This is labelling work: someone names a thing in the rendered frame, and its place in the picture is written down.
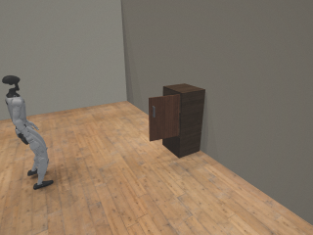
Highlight robot right forearm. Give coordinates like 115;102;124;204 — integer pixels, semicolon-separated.
15;119;34;143

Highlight left robot shin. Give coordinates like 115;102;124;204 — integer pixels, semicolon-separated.
32;147;48;171

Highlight left robot hand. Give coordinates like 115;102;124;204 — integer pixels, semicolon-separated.
26;121;39;130

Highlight right robot hand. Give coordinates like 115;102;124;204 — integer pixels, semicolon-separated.
29;141;44;156

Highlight right robot upper arm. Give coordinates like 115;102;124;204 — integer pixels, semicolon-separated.
12;98;22;125

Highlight cupboard door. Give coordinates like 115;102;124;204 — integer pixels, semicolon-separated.
149;94;180;142

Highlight right robot thigh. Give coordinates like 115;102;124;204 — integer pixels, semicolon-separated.
21;133;48;162

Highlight handle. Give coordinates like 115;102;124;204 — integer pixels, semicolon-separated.
152;106;156;118

